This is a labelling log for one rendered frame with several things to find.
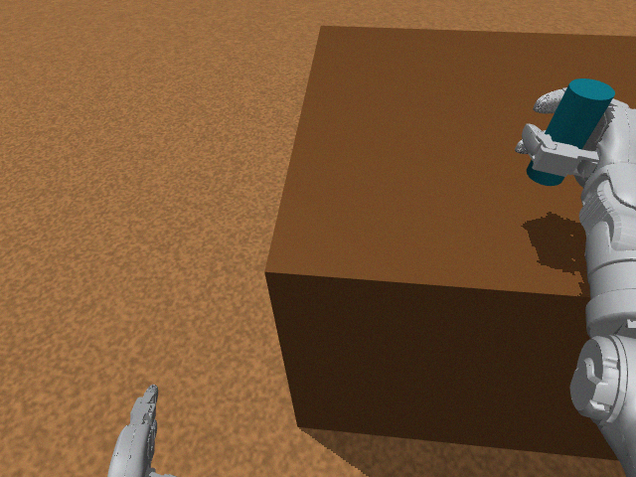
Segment right robot hand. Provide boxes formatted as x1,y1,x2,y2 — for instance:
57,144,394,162
515,87,636,188

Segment right robot arm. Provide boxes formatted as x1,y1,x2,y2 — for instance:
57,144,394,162
570,163,636,477

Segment left robot hand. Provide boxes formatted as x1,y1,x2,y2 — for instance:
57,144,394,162
107,385,177,477

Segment can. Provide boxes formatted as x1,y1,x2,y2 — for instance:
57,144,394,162
527,79,615,186

